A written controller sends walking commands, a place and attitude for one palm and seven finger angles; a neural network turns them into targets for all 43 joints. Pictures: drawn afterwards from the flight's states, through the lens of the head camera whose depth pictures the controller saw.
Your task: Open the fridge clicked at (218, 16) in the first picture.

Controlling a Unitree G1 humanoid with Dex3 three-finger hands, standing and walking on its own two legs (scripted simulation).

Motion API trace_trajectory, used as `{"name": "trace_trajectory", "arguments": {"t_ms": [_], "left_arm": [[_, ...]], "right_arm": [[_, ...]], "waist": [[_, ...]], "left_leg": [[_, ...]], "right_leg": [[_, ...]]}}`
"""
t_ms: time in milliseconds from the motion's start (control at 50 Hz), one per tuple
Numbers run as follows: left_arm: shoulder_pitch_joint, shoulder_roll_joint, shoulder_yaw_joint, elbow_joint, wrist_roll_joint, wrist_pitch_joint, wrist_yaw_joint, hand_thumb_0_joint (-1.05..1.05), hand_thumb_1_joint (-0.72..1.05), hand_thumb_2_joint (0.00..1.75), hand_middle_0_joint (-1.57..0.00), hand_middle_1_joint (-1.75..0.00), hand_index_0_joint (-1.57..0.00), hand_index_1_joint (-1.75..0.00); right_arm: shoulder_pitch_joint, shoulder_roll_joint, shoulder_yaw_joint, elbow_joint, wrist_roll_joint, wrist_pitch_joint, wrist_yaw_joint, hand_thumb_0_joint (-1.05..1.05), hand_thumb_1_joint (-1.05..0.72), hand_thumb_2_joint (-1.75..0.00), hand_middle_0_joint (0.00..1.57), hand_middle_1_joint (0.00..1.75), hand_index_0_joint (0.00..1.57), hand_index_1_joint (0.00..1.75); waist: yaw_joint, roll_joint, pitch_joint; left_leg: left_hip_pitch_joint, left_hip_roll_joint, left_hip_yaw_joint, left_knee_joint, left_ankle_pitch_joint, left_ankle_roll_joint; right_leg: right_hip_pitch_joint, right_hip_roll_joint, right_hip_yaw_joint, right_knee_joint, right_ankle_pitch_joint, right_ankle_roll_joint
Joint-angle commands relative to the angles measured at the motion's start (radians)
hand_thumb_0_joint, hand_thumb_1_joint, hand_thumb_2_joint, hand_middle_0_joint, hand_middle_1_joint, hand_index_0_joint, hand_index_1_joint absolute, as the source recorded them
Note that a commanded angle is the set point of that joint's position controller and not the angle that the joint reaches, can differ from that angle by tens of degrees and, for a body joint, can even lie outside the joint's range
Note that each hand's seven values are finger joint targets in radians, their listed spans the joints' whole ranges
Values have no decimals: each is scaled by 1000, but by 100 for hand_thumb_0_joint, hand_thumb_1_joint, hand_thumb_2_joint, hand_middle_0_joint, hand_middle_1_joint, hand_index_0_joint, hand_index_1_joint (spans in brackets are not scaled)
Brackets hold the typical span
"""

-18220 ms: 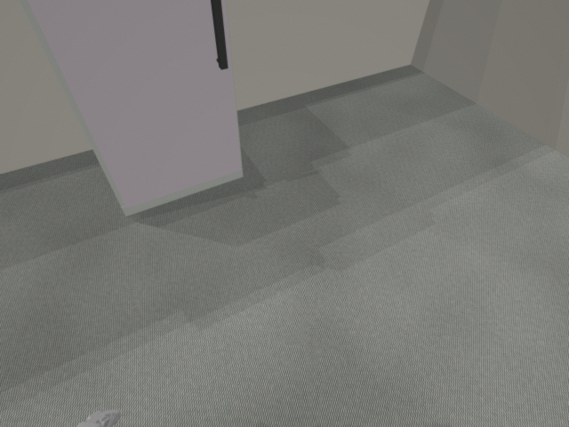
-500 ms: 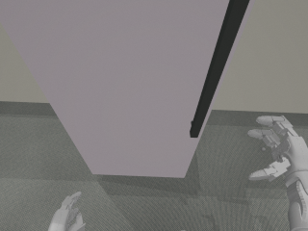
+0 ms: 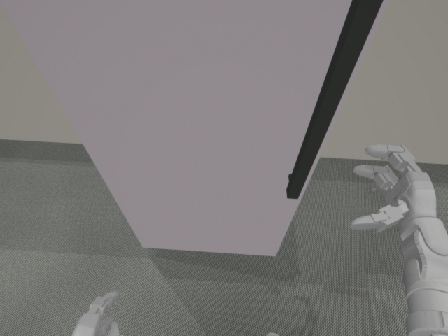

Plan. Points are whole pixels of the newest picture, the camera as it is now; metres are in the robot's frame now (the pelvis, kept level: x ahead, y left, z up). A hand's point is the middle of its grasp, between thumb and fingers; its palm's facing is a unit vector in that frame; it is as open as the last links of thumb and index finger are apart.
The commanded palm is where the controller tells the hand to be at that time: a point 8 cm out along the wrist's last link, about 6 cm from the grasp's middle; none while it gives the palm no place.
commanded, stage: move the hooked fingers beside the handle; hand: right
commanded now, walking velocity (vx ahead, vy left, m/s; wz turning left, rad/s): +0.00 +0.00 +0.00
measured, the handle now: (316, 119) +0.48 -0.12 +0.13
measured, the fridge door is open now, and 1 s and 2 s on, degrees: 0 0 0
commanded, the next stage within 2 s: feel for the door with the fingertips in 1.34 s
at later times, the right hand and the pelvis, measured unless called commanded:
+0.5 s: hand (351, 163) +0.43 -0.20 +0.08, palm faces -0.02 +1.00 +0.01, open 14.0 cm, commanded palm +0.40 -0.25 +0.08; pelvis +0.00 -0.01 -0.01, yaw +1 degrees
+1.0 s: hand (348, 166) +0.42 -0.19 +0.08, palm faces -0.02 +1.00 +0.00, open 14.0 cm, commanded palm +0.40 -0.24 +0.08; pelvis +0.01 -0.01 -0.01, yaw +1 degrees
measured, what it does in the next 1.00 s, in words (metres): stands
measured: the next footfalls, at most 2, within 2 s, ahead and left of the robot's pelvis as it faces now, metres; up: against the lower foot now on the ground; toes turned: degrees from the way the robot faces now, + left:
none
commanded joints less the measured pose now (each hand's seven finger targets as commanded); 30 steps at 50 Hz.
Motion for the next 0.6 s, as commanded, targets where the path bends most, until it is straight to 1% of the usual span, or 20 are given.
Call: {"name": "trace_trajectory", "arguments": {"t_ms": [0, 60, 80, 120, 160, 180, 200, 220, 240, 260, 280, 300, 340, 360, 420, 440, 460, 480, 500, 580], "left_arm": [[-1, 141, 59, -127, -4, -30, 4, 0, 90, 90, -20, -30, -20, -30], [13, 145, 60, -119, -4, -17, 3, 0, 90, 90, -20, -30, -20, -30], [13, 145, 59, -115, -4, -14, 3, 0, 90, 90, -20, -30, -20, -30], [23, 149, 60, -109, -4, -6, 4, 0, 90, 90, -20, -30, -20, -30], [28, 148, 61, -107, -2, -1, 4, 0, 90, 90, -20, -30, -20, -30], [35, 150, 63, -105, 0, 2, 3, 0, 90, 90, -20, -30, -20, -30], [35, 147, 61, -104, -1, 4, 2, 0, 90, 90, -20, -30, -20, -30], [40, 148, 61, -99, -1, 6, 2, 0, 90, 90, -20, -30, -20, -30], [44, 148, 59, -94, -2, 9, 1, 0, 90, 90, -20, -30, -20, -30], [52, 149, 62, -91, 2, 11, 0, 0, 90, 90, -20, -30, -20, -30], [58, 154, 63, -89, 2, 15, -1, 0, 90, 90, -20, -30, -20, -30], [60, 152, 61, -86, 2, 19, -3, 0, 90, 90, -20, -30, -20, -30], [69, 154, 64, -84, 4, 24, -7, 0, 90, 90, -20, -30, -20, -30], [78, 157, 65, -81, 8, 29, -7, 0, 90, 90, -20, -30, -20, -30], [89, 155, 66, -83, 9, 41, -15, 0, 90, 90, -20, -30, -20, -30], [91, 152, 67, -87, 9, 43, -19, 0, 90, 90, -20, -30, -20, -30], [98, 153, 69, -86, 12, 47, -22, 0, 90, 90, -20, -30, -20, -30], [104, 154, 69, -87, 12, 51, -25, 0, 90, 90, -20, -30, -20, -30], [102, 152, 72, -87, 11, 53, -28, 0, 90, 90, -20, -30, -20, -30], [115, 158, 72, -92, 12, 72, -32, 0, 90, 90, -20, -30, -20, -30]], "right_arm": [[-354, -242, -69, -190, 16, -86, -2, 0, 50, -30, 30, 120, 30, 120], [-378, -242, -65, -146, 12, -90, -5, 0, 50, -30, 30, 120, 30, 120], [-422, -237, -55, -128, 9, -91, -6, 0, 50, -30, 30, 120, 30, 120], [-456, -249, -61, -94, 6, -95, -8, 0, 50, -30, 30, 120, 30, 120], [-500, -249, -50, -98, 0, -108, -12, 0, 50, -30, 30, 120, 30, 120], [-511, -269, -69, -95, -6, -115, -17, 0, 50, -30, 30, 120, 30, 120], [-529, -238, -39, -79, -8, -117, -17, 0, 50, -30, 30, 120, 30, 120], [-542, -253, -51, -61, -11, -121, -20, 0, 50, -30, 30, 120, 30, 120], [-567, -240, -34, -42, -15, -123, -23, 0, 50, -30, 30, 120, 30, 120], [-579, -232, -31, -27, -14, -125, -27, 0, 50, -30, 30, 120, 30, 120], [-587, -247, -42, -5, -21, -125, -32, 0, 50, -30, 30, 120, 30, 120], [-608, -229, -25, 15, -22, -124, -36, 0, 50, -30, 30, 120, 30, 120], [-629, -241, -35, 29, -29, -128, -46, 0, 50, -30, 30, 120, 30, 120], [-623, -269, -60, 48, -35, -131, -53, 0, 50, -30, 30, 120, 30, 120], [-661, -261, -53, 54, -46, -141, -65, 0, 50, -30, 30, 120, 30, 120], [-654, -240, -39, 50, -48, -144, -69, 0, 50, -30, 30, 120, 30, 120], [-661, -250, -47, 44, -49, -152, -74, 0, 50, -30, 30, 120, 30, 120], [-658, -238, -40, 51, -53, -153, -79, 0, 50, -30, 30, 120, 30, 120], [-661, -214, -25, 57, -52, -153, -82, 0, 50, -30, 30, 120, 30, 120], [-616, -252, -63, 102, -60, -143, -94, 0, 50, -30, 30, 120, 30, 120]], "waist": [[4, -23, -305], [16, -5, -284], [25, -3, -275], [27, -7, -275], [31, -24, -296], [26, -24, -328], [37, -32, -324], [32, -54, -323], [42, -57, -307], [45, -20, -308], [44, -18, -321], [51, -17, -317], [44, -42, -338], [40, -23, -339], [44, -45, -369], [42, -61, -379], [43, -55, -386], [43, -39, -396], [49, -49, -387], [38, -4, -364]], "left_leg": [[18, -5, -71, -111, 319, -17], [-6, -8, -68, -110, 295, -17], [-21, -9, -69, -110, 287, -18], [-33, -9, -71, -110, 259, -18], [-34, -9, -75, -106, 257, -16], [-32, -11, -71, -98, 261, -15], [-46, -13, -70, -97, 257, -15], [-59, -13, -67, -93, 243, -12], [-82, -15, -63, -93, 227, -11], [-78, -17, -62, -91, 232, -11], [-81, -17, -63, -88, 236, -13], [-97, -18, -59, -87, 224, -14], [-100, -18, -58, -78, 223, -11], [-91, -19, -59, -73, 236, -9], [-105, -21, -55, -58, 255, -11], [-112, -24, -53, -55, 260, -9], [-110, -27, -49, -49, 272, -6], [-116, -31, -46, -44, 279, -7], [-132, -31, -46, -48, 273, -9], [-109, -34, -50, -45, 284, -12]], "right_leg": [[247, 28, 61, -64, 186, -19], [228, 26, 61, -57, 168, -21], [224, 25, 64, -58, 158, -20], [214, 26, 66, -56, 135, -20], [222, 25, 64, -47, 141, -23], [235, 24, 71, -47, 151, -20], [239, 24, 71, -45, 147, -19], [240, 22, 74, -44, 142, -16], [243, 21, 80, -45, 133, -15], [232, 21, 79, -37, 137, -20], [233, 19, 79, -38, 139, -17], [233, 19, 81, -37, 129, -17], [238, 18, 83, -33, 138, -14], [230, 17, 85, -26, 153, -16], [246, 14, 85, -19, 181, -11], [260, 14, 86, -18, 193, -10], [267, 12, 89, -10, 216, -11], [277, 10, 93, -11, 228, -9], [279, 9, 90, -9, 222, -8], [226, 10, 79, -9, 211, -12]]}}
